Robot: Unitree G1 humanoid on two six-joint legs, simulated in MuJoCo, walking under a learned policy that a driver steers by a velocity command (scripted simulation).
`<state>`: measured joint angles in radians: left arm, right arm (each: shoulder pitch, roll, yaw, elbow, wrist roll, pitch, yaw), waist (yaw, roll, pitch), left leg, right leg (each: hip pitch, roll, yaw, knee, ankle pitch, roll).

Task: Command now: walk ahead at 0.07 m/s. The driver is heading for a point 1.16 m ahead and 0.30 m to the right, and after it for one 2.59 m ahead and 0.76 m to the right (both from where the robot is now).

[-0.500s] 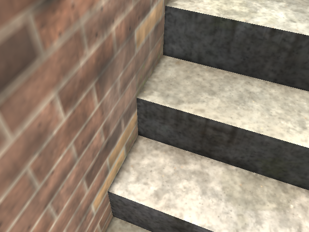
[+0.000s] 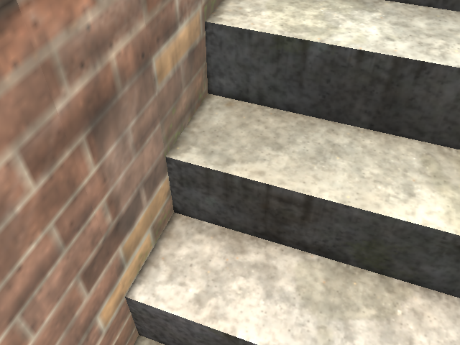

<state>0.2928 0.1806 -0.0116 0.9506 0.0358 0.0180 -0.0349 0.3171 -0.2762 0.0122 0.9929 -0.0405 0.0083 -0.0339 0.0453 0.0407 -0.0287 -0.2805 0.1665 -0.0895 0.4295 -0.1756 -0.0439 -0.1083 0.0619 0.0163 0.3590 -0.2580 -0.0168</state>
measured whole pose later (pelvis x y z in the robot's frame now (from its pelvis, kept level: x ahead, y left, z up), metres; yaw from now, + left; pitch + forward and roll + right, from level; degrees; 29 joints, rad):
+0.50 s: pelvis +0.01 +0.00 -0.01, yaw -2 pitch +3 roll +1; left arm 0.26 0.26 -0.01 0.80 0.03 0.00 -0.04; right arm 0.35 -0.28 -0.04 0.95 -0.02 0.04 -0.12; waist 0.02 -0.04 -0.05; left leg -0.31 0.14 -0.02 0.45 -0.19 -0.10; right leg -0.40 -0.03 0.07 1.00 -0.46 0.00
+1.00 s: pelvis +0.08 -0.05 +0.03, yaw +1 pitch +2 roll +5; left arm 0.36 0.32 0.00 0.90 0.01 -0.02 0.03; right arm 0.11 -0.20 0.08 0.66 -0.01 -0.02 0.01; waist -0.01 -0.11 0.02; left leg -0.68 -0.04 0.23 1.42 -0.87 0.07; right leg -0.01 -0.08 0.02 0.42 -0.17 -0.04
